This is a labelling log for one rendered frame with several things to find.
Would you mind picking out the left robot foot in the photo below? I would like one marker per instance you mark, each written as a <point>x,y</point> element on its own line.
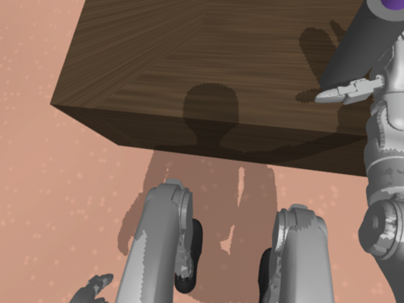
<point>186,285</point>

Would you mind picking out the right robot hand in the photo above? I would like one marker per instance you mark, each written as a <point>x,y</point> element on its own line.
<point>386,76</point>

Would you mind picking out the bottle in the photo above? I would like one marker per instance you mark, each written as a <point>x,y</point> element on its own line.
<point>377,24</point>

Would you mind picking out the left robot hand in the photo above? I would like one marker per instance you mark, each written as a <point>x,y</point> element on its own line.
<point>94,286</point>

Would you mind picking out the right robot arm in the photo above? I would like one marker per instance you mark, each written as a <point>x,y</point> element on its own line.
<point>382,230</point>

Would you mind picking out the right robot foot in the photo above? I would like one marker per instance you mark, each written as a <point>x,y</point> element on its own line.
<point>263,278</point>

